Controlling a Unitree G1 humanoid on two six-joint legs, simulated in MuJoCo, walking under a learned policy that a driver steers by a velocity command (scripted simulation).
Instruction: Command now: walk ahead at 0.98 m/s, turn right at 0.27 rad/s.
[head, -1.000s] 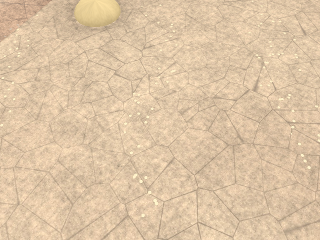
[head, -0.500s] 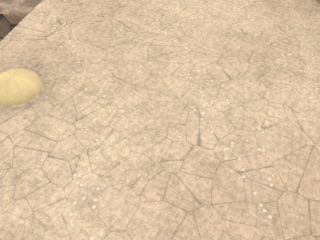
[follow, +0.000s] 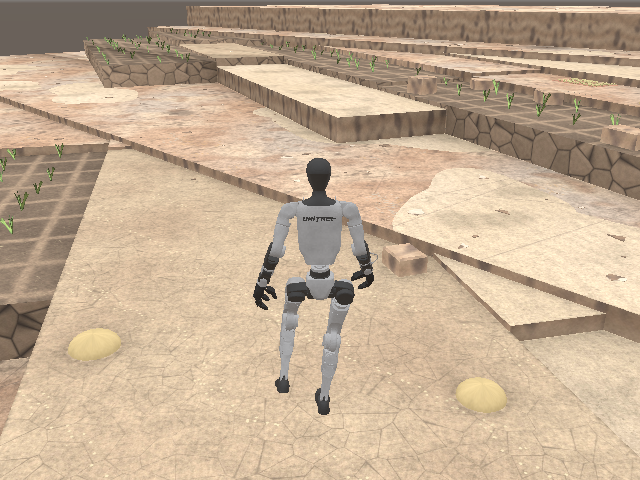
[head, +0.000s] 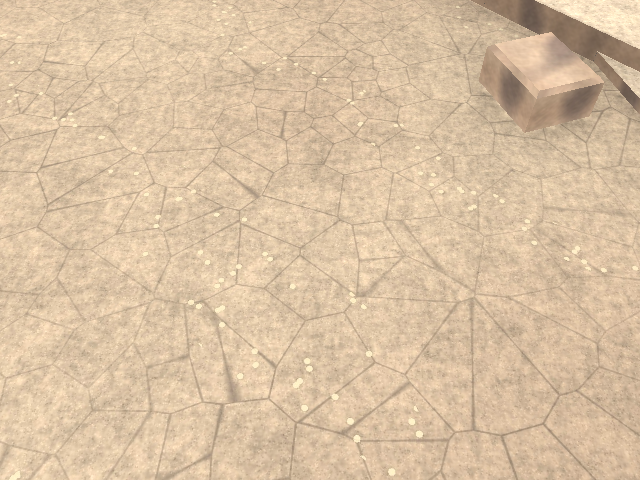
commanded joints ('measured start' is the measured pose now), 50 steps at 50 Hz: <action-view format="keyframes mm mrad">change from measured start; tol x64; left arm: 1 21 92 15 -50 -9 -60 -7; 50 -273 139 13 -113 -35 -18 14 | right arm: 1 -13 -83 -14 -48 11 25 15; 50 58 -131 -45 -114 64 88 -16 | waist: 1 -8 1 66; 50 -36 -116 -192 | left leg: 1 -83 17 88 -170 149 11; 13 482 -294 203 -598 251 208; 16 1074 100 -718 -801 -18 541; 29 329 -239 -241 -843 798 170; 36 -56 -258 -192 357 -415 -41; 50 305 -138 13 -518 104 12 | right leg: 1 -46 -261 226 -322 285 -82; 13 315 -361 -107 300 1551 173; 16 -675 -70 129 1350 -233 206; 35 721 -675 545 192 1208 -30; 37 560 -669 679 18 471 -130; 50 -92 -458 104 -114 495 -51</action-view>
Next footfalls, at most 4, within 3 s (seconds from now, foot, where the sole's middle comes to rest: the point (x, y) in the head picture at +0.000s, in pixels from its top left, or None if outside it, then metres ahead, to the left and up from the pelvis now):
0.28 left None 0.47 0.08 -0.77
0.68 right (322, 303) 0.89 0.03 -0.77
1.06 left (225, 346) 0.77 0.25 -0.77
2.50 left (200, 339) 0.79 0.31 -0.77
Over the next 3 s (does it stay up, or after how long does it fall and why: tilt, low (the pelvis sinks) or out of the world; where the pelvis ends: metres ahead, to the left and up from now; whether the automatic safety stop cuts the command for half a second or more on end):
stays up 1.09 0.33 -0.04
